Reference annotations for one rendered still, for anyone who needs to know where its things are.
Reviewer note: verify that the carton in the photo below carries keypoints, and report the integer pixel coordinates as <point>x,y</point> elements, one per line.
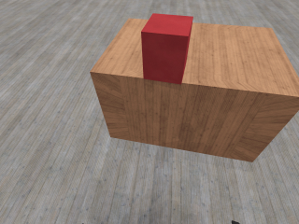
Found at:
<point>165,41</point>

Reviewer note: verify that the pedestal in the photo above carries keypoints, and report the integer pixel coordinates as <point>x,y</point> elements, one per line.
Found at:
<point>238,91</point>

